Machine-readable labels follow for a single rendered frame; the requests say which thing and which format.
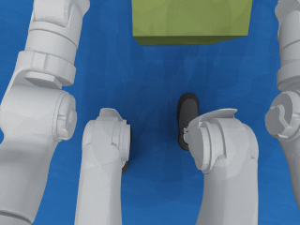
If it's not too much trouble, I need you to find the left robot upper arm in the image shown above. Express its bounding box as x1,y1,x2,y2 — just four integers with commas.
0,83,77,225

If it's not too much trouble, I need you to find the carton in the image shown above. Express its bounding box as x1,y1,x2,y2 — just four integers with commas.
131,0,253,46

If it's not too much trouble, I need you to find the robot left thigh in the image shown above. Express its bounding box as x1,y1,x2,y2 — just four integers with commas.
74,115,130,225

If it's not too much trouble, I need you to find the right robot shin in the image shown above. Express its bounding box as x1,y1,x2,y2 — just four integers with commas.
183,108,259,161

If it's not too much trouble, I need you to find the robot right forearm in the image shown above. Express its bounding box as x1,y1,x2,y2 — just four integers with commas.
275,0,300,92

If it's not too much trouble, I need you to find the robot left forearm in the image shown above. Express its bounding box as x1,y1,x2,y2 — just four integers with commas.
0,0,90,132

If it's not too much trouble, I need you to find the right robot upper arm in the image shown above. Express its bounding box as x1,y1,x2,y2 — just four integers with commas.
264,88,300,212

